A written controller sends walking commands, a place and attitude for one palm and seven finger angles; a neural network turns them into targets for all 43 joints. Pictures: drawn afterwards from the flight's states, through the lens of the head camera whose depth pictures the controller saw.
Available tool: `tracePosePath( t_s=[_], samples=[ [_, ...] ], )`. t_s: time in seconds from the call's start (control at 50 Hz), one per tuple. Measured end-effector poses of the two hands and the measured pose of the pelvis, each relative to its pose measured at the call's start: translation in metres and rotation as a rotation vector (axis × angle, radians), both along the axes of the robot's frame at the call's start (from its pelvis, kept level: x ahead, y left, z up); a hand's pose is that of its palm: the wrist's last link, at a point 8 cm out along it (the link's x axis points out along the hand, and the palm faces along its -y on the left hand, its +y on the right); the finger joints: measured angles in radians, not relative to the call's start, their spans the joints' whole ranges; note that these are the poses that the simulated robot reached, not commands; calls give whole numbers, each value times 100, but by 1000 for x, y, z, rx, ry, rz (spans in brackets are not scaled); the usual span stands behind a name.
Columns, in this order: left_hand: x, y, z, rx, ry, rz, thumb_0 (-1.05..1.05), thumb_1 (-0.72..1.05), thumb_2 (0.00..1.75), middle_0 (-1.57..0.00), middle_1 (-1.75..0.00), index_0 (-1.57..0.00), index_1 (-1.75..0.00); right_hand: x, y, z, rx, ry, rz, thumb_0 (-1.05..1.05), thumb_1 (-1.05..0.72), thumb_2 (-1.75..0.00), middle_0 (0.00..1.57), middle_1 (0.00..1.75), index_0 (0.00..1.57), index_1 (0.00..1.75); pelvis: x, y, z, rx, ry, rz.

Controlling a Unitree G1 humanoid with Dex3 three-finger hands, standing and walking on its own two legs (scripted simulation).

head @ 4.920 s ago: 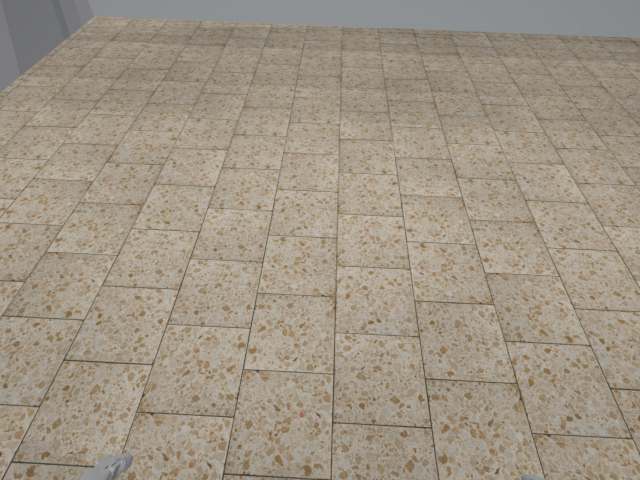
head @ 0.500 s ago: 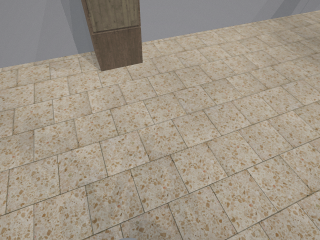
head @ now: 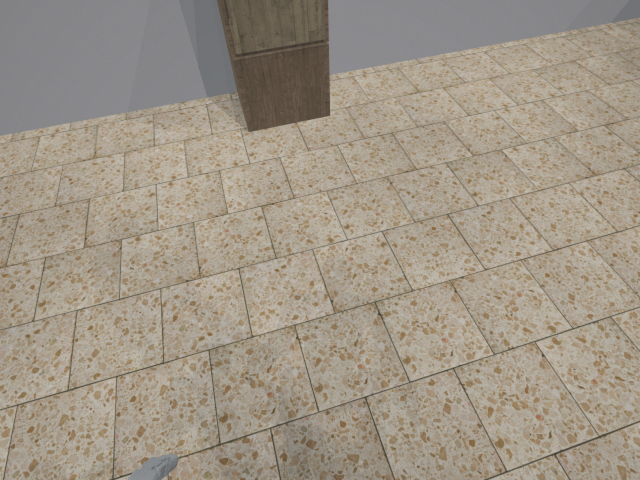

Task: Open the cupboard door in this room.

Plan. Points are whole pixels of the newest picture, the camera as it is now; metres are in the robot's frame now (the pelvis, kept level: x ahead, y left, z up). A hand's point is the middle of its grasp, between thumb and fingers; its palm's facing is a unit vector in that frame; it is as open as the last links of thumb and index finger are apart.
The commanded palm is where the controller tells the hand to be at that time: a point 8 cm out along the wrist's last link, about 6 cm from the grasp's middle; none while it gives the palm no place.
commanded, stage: turn or walk to find it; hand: left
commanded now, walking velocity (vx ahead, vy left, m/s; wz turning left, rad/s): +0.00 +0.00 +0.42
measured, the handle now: out of the picture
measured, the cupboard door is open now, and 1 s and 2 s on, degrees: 0 0 0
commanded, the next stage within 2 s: stand and wait in 0.90 s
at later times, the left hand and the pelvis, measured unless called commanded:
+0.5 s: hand out of the picture -0.07 +0.21 -0.18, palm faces +0.29 -0.93 -0.22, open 7.4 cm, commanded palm none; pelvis -0.04 +0.01 -0.01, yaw +15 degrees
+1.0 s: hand out of the picture -0.05 +0.25 -0.15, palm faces +0.40 -0.88 -0.25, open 7.4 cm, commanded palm none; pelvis -0.07 +0.03 +0.01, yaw +24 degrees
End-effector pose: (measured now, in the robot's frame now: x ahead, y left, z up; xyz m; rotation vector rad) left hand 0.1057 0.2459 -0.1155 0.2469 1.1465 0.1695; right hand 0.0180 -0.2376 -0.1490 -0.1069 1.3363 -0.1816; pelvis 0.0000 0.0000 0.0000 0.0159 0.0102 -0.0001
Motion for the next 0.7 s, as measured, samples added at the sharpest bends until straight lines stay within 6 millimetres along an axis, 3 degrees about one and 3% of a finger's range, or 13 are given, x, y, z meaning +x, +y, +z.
tracePosePath(
  t_s=[0.06, 0.18, 0.32, 0.42, 0.54, 0.6, 0.7],
  samples=[
    [-13, -11, 5, 20, -22, 15, 1, 91, 90, -19, -30, -20, -30, -3, -14, -10, 16, 17, 15, 0, -91, -90, 20, 30, 21, 30, -6, -11, -3, 0, -11, 31],
    [-57, -23, 11, 13, 3, 99, 1, 90, 90, -20, -30, -21, -30, 8, -35, -3, 10, 26, 84, 1, -91, -90, 20, 30, 20, 30, -13, -21, 5, 19, -27, 99],
    [-113, -25, -1, -28, 70, 198, 1, 90, 90, -20, -30, -21, -30, 32, -36, 6, -31, 19, 182, 1, -91, -90, 20, 30, 20, 30, -22, -19, 5, 15, -27, 171],
    [-160, -11, -16, -59, 133, 275, 1, 90, 90, -20, -30, -21, -30, 62, -14, 14, -62, -24, 274, 1, -91, -90, 20, 30, 20, 30, -32, -5, 1, 0, -22, 217],
    [-214, 22, -44, -92, 200, 376, 1, 90, 90, -20, -30, -21, -30, 95, 36, 25, -92, -145, 387, 1, -91, -90, 20, 30, 20, 30, -46, 22, -11, -15, -26, 270],
    [-225, 35, -40, -94, 223, 399, 1, 91, 90, -20, -30, -20, -30, 97, 56, 36, -91, -181, 415, 0, -91, -90, 20, 30, 20, 30, -51, 31, -4, -32, -31, 281],
    [-222, 53, -26, -90, 164, 416, 1, 91, 90, -19, -30, -20, -30, 90, 78, 43, -75, -183, 443, 0, -91, -90, 20, 30, 21, 30, -58, 42, 7, -49, -29, 317]
  ],
)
